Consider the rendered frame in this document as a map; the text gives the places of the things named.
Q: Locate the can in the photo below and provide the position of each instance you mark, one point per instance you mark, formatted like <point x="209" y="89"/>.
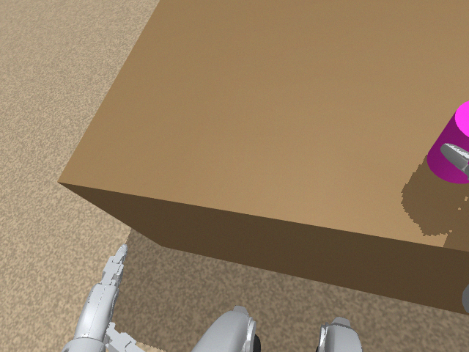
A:
<point x="456" y="132"/>

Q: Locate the left robot arm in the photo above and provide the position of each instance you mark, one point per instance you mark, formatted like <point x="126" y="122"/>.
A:
<point x="84" y="345"/>

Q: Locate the left robot hand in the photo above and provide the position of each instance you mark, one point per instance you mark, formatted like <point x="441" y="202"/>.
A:
<point x="96" y="315"/>

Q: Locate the right robot hand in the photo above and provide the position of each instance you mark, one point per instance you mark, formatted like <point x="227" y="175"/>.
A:
<point x="457" y="156"/>

